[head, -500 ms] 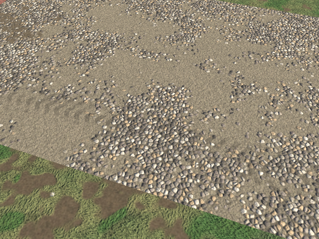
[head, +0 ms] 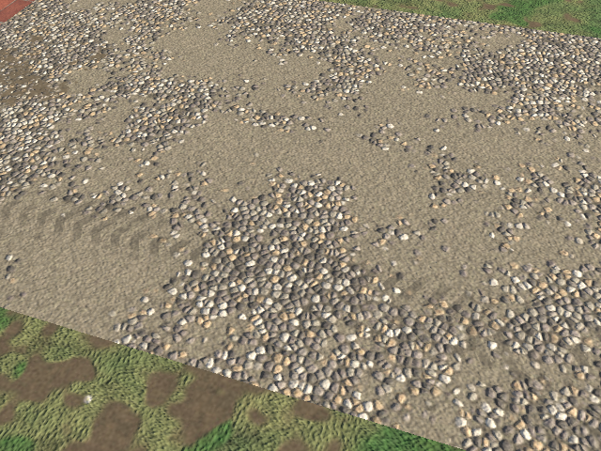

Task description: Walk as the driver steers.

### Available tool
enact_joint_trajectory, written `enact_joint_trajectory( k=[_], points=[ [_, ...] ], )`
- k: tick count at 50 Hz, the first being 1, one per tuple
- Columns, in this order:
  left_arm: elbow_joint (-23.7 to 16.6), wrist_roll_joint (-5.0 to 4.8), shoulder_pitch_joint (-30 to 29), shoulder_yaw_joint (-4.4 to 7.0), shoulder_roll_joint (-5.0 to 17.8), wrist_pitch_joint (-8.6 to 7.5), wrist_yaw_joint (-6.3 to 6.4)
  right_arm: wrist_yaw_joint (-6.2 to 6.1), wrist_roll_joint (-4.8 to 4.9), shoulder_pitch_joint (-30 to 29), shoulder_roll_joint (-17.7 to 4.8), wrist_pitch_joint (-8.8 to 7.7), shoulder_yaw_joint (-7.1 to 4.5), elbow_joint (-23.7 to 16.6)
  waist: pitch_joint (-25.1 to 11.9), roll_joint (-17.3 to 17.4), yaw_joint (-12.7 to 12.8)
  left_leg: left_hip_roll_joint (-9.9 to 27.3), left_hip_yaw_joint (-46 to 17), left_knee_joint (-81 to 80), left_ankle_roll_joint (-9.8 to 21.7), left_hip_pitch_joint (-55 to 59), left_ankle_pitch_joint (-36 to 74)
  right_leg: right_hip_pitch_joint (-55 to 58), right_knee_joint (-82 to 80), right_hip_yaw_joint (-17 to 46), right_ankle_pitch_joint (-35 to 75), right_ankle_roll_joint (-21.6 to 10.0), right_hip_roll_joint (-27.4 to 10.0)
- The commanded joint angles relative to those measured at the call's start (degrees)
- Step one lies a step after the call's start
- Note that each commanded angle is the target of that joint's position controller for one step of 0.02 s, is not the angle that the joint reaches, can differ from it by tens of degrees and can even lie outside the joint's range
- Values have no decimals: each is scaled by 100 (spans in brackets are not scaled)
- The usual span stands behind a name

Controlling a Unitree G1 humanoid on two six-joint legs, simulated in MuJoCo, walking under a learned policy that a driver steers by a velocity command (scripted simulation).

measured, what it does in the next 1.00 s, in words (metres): walks ahead: left foot, then right foot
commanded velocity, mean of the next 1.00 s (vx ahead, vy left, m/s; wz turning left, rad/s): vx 0.46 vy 0.00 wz -0.06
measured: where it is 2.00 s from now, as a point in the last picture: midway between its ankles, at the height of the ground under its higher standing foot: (371, 268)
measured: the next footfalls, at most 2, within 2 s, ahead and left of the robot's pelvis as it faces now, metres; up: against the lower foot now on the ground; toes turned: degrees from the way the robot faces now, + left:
left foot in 0.38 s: +0.37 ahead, +0.12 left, +0.00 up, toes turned +1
right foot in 0.94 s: +0.67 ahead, -0.12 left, +0.00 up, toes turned -6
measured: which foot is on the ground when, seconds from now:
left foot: down 0.00-0.02, up 0.04-0.36, down 0.38-0.96, up 0.98-1.00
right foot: down 0.00-0.38, up 0.40-0.92, down 0.94-1.00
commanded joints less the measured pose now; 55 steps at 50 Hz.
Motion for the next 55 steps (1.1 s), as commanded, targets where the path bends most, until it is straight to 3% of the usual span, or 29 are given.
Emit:
enact_joint_trajectory(
  k=[1, 2, 3, 5, 8, 11, 13, 15, 17, 18, 19, 20, 21, 22, 23, 24, 27, 31, 37, 41, 44, 46, 47, 48, 49, 50, 51, 52, 55],
  points=[
    [431, -54, 2097, 355, 1203, -160, -55, 42, -21, -1497, -392, -319, -18, -925, 585, -1512, 985, -329, 444, 1466, 203, -2869, 1020, 2269, -1641, 2163, 1117, -807, -1135],
    [433, 43, 2358, 336, 1214, -151, -109, 68, -99, -1428, -483, -434, -37, -955, 389, -1889, 971, -379, 325, 2787, 92, -3901, -562, 2872, -1949, 3547, 2242, -1161, -2095],
    [328, 139, 2002, 223, 880, -151, -112, 128, -28, -1403, -540, -477, -55, -963, 562, -1111, 691, -38, 1, 3594, 214, -4351, -681, 2841, -1832, 3378, 2551, -1182, -2207],
    [168, 140, 1501, 138, 734, -97, -135, 190, 81, -1592, -441, -487, -35, -1100, 794, -501, 468, 330, 115, 4035, 333, -5009, -79, 2775, -2020, 2491, 2907, -1063, -2034],
    [53, 160, 1174, -20, 355, 58, -64, 254, -14, -1760, -259, -415, -12, -1281, 862, -573, 276, 517, 443, 2976, 225, -4205, 808, 1848, -2561, 1284, 3153, -640, -1432],
    [-176, 169, 864, 27, 717, 42, 88, 311, -89, -2421, -14, -338, 121, -1605, 945, -613, 271, 185, 784, 842, 24, -2284, 2235, 268, -3114, 462, 2726, -524, -912],
    [-99, 75, 1056, 132, 1029, -21, 125, 305, -49, -2677, -225, -281, 91, -1795, 974, -794, 228, 66, 730, 247, 62, -1796, 2516, 373, -3359, 520, 2703, -575, -1153],
    [-51, 16, 1078, 183, 1022, -26, 121, 301, -22, -2709, -501, -267, 19, -1901, 941, -786, 97, 11, 630, -263, 229, -1725, 2522, 1012, -3078, 464, 3463, -474, -1325],
    [-57, 90, 1022, 246, 1103, 54, 106, 288, -20, -2172, -802, -274, -132, -1812, 372, -948, -253, -223, 714, -301, 423, -1005, 2261, 1612, -2104, 352, 5489, -304, -1434],
    [-90, 156, 950, 249, 1075, 134, 97, 260, 8, -1312, -1001, -249, -259, -1551, -156, -999, -662, -376, 798, -233, 576, -79, 2092, 1606, -1072, 200, 6326, -193, -1316],
    [-185, 199, 862, 221, 1030, 170, 76, 220, 22, -414, -1206, -208, -367, -1293, -651, -942, -1060, -125, 542, -205, 755, 1274, 2071, 852, 200, 128, 5982, -35, -1122],
    [-312, 263, 1384, 61, 419, 122, -2, 179, -143, 426, -1713, -180, -487, -1140, -1606, 288, -884, 1381, -1685, -239, 1487, 3498, 1223, -1229, 2459, 19, 3509, 219, -394],
    [-209, 151, 1717, -89, -100, -35, -56, 241, -189, 610, -1562, -183, -399, -1034, -2401, 1333, -711, 2278, -4140, -1532, 2000, 3919, 24, -2163, 3934, 762, -849, 268, 376],
    [-407, -62, 996, 89, 544, -164, -81, 261, -124, 128, -1141, -229, -280, -1034, -1386, 1021, -669, 1963, -3912, -1994, 1650, 3094, -335, -2733, 4531, 954, -702, 109, 37],
    [-630, -152, 386, 158, 823, -227, -65, 264, -85, -520, -945, -269, -216, -1147, -492, 606, -477, 1840, -2958, -2128, 1433, 1985, 77, -2904, 4432, 693, -112, 7, -288],
    [-686, -90, 96, 194, 873, -240, -12, 285, -141, -979, -806, -316, -164, -1230, -165, 61, -273, 1655, -2260, -2283, 1323, 1017, 786, -2573, 4145, 599, 432, -23, -587],
    [-652, 0, 407, 239, 536, -17, 44, 331, -246, -1221, -532, -374, -79, -1125, 36, 315, 238, 1164, -1128, -2734, 1243, -216, 1328, -1762, 3516, 557, 854, 0, -954],
    [-1010, 114, -402, 301, 658, 80, 92, 176, -224, -760, -854, -392, -122, -909, 468, 170, 171, 1144, -708, -3092, 1391, -396, 1562, -2514, 2503, 418, 1580, 285, -1100],
    [-1395, 89, -1763, 223, 502, -22, -47, 28, -132, -26, -1049, -291, -138, -762, 523, 75, -286, 968, -160, -3021, 1112, 252, 2023, -2514, 282, 69, 3078, 403, -773],
    [-1620, 15, -2249, 168, 533, -36, -215, 15, -124, 322, -1112, -195, -179, -593, 602, 86, -439, 1320, 52, -2727, 1023, 1261, 2141, -2750, -253, 66, 2789, 240, -678],
    [-1776, -3, -2210, 201, 702, -46, -334, 0, -136, 236, -1189, -95, -237, -598, 482, 196, -271, 1525, 247, -2177, 848, 1847, 3157, -2548, -396, -30, 1946, -71, -488],
    [-1543, 19, -1129, 391, 1030, -33, -351, -17, -176, -14, -1224, -8, -243, -715, -220, 281, 346, 1276, 660, -703, 611, 1741, 5233, -983, -538, -391, 1827, -347, -27],
    [-1276, 17, -114, 570, 1409, -13, -316, -56, -253, 25, -1099, 12, -180, -853, -850, 45, 699, 1008, 939, 733, 392, 895, 4938, 580, -453, 65, 1990, -575, -191],
    [-1183, 76, 588, 747, 2102, 12, -290, 22, -338, 590, -494, -116, 40, -1069, -1689, -1281, 538, 120, 1034, 3096, -49, -1623, 2588, 2978, -728, 2901, 1199, -1601, -1626],
    [-1172, 39, 669, 640, 1751, 22, -300, 89, -274, 481, -533, -342, 67, -1008, -2099, -1420, 569, -388, 89, 4067, -66, -2779, -661, 3630, -1811, 4771, 663, -1922, -2124],
    [-1241, 69, 351, 533, 1415, 13, -276, 154, -61, -83, -1050, -515, -67, -1196, -1369, -1182, 600, 0, -276, 4390, 108, -3380, -399, 3168, -1854, 4056, 637, -1552, -1926],
    [-1389, 97, -110, 487, 1251, 5, -251, 145, -1, -519, -1096, -603, -63, -1330, -833, -707, 493, 275, -210, 4142, 201, -3352, 112, 2344, -1885, 3227, 1135, -1358, -1688],
    [-1498, 124, -478, 438, 1106, 10, -254, 105, -88, -707, -1070, -613, -89, -1354, -435, -220, 293, 472, -149, 3629, 190, -3088, 453, 1467, -2005, 2620, 1749, -1255, -1470],
    [-1646, 149, -739, 393, 983, -1, -231, 43, -242, -623, -918, -406, -152, -1425, -190, -335, -99, 649, -133, 2707, 11, -2271, 790, 315, -2350, 1970, 2623, -1209, -1109]
  ],
)
Keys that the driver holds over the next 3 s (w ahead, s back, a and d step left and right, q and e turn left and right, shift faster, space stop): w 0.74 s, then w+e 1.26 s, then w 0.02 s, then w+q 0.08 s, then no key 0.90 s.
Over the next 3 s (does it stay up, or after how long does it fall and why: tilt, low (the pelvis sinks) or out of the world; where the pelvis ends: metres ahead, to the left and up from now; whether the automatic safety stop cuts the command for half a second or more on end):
stays up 1.27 -0.39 0.01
